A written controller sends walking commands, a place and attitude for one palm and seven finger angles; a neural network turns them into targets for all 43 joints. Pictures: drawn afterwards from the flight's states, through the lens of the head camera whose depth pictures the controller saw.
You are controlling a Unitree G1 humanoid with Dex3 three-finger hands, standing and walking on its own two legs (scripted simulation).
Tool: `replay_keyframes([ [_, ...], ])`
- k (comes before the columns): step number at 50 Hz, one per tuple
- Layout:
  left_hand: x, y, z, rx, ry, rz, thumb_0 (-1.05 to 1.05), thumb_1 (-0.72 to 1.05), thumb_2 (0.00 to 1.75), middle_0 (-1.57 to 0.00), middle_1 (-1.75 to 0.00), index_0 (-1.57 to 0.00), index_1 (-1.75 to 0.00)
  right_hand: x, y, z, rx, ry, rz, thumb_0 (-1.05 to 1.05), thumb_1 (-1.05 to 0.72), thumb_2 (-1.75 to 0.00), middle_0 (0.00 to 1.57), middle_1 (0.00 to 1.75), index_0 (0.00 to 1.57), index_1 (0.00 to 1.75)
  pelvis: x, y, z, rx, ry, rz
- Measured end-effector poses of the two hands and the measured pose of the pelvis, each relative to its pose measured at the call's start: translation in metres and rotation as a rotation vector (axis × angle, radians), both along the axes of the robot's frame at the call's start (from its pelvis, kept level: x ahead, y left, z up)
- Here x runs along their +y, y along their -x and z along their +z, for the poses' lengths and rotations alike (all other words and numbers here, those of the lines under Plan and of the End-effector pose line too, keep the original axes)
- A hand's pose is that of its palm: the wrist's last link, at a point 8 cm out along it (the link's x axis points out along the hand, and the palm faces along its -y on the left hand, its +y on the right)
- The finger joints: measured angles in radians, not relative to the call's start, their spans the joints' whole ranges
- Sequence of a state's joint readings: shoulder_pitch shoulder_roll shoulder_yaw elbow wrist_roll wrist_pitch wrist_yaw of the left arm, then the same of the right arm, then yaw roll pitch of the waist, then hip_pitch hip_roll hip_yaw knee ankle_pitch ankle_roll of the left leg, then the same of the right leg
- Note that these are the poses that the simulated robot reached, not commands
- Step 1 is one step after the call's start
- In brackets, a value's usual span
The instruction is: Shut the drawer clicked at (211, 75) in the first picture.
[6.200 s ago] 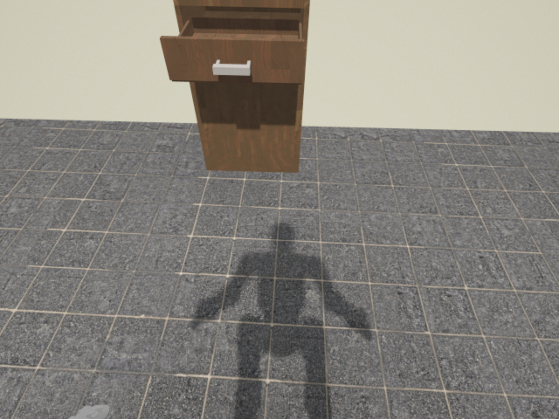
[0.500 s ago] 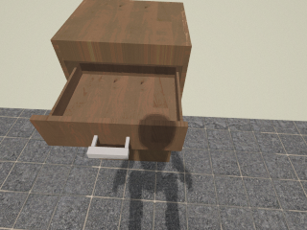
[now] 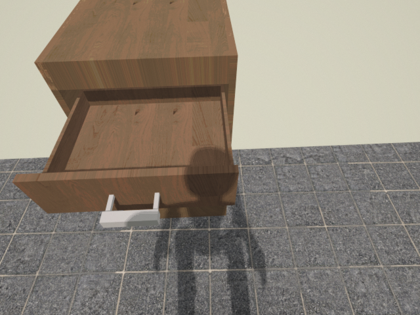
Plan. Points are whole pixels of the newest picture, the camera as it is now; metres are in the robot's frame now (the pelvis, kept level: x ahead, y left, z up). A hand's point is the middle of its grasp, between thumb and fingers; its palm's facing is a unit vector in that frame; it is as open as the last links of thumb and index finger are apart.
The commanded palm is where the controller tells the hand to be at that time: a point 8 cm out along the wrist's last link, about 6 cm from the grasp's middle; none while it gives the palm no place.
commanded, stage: shuffle to correct the standing spot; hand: left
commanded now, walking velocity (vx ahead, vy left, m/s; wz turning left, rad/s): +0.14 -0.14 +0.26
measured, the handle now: (132, 208) +0.33 +0.18 -0.02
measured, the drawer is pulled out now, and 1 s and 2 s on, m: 0.30 0.30 0.30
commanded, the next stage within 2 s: come to a stop and stand still in 0.02 s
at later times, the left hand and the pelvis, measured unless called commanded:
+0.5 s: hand out of the picture +0.06 +0.15 -0.17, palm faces +0.09 -0.97 -0.24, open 7.3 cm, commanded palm none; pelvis +0.05 -0.03 +0.00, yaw +2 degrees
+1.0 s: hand out of the picture +0.13 +0.20 -0.17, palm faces +0.01 -0.97 -0.24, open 7.4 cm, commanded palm none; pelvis +0.05 +0.01 -0.01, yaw +2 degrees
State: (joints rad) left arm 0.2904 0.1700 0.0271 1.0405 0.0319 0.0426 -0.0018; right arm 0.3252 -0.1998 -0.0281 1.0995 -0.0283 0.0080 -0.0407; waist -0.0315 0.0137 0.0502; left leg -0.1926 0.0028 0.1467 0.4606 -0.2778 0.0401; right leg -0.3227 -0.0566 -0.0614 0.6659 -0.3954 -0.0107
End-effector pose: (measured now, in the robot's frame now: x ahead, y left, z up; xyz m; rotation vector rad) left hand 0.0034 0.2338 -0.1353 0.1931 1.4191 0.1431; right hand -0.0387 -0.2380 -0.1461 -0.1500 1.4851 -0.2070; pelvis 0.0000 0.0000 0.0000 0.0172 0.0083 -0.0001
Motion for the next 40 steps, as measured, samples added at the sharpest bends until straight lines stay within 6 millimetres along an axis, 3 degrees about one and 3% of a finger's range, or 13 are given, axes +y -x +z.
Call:
replay_keyframes([
  [3, -0.014, -0.015, -0.004, -0.052, -0.009, 0.013, 0.00, 0.90, 0.90, -0.20, -0.30, -0.20, -0.30, -0.014, 0.008, -0.006, 0.059, -0.008, -0.003, 0.01, -0.91, -0.90, 0.20, 0.30, 0.21, 0.30, -0.015, -0.008, -0.007, -0.001, -0.002, 0.017],
  [6, -0.029, -0.023, -0.005, -0.079, -0.003, 0.050, 0.00, 0.90, 0.90, -0.20, -0.30, -0.20, -0.30, -0.024, -0.003, -0.005, 0.083, -0.009, 0.007, 0.01, -0.91, -0.90, 0.20, 0.30, 0.20, 0.30, -0.024, -0.017, -0.005, 0.001, 0.014, 0.037],
  [11, -0.047, -0.024, -0.007, -0.038, 0.018, 0.068, 0.00, 0.92, 0.90, -0.20, -0.30, -0.20, -0.30, -0.029, -0.058, 0.001, -0.027, -0.007, 0.026, 0.01, -0.91, -0.90, 0.20, 0.30, 0.20, 0.30, -0.031, -0.034, 0.000, 0.003, 0.010, 0.043],
  [16, -0.052, -0.030, -0.017, -0.005, 0.041, 0.093, 0.01, 0.92, 0.90, -0.20, -0.30, -0.20, -0.30, -0.015, -0.113, -0.006, -0.131, -0.023, 0.070, 0.01, -0.92, -0.90, 0.20, 0.30, 0.20, 0.30, -0.029, -0.050, -0.007, -0.016, 0.023, 0.045],
  [24, -0.042, -0.045, -0.008, -0.032, -0.012, 0.102, 0.01, 0.92, 0.90, -0.20, -0.30, -0.20, -0.30, -0.019, -0.165, -0.004, -0.200, -0.022, 0.108, 0.01, -0.94, -0.90, 0.20, 0.30, 0.20, 0.30, -0.033, -0.054, -0.004, -0.004, 0.000, 0.037],
  [32, -0.025, -0.053, -0.007, -0.079, -0.052, 0.042, 0.00, 0.91, 0.90, -0.20, -0.30, -0.20, -0.30, -0.022, -0.176, -0.005, -0.271, -0.019, 0.116, 0.01, -0.92, -0.90, 0.20, 0.30, 0.20, 0.30, -0.030, -0.042, -0.010, -0.013, 0.002, 0.030],
  [40, -0.005, -0.086, -0.008, -0.191, -0.051, -0.005, 0.00, 0.90, 0.90, -0.20, -0.30, -0.20, -0.30, -0.012, -0.160, 0.003, -0.296, -0.009, 0.107, 0.01, -0.91, -0.90, 0.20, 0.30, 0.20, 0.30, -0.016, -0.043, -0.014, -0.008, 0.018, 0.035],
])
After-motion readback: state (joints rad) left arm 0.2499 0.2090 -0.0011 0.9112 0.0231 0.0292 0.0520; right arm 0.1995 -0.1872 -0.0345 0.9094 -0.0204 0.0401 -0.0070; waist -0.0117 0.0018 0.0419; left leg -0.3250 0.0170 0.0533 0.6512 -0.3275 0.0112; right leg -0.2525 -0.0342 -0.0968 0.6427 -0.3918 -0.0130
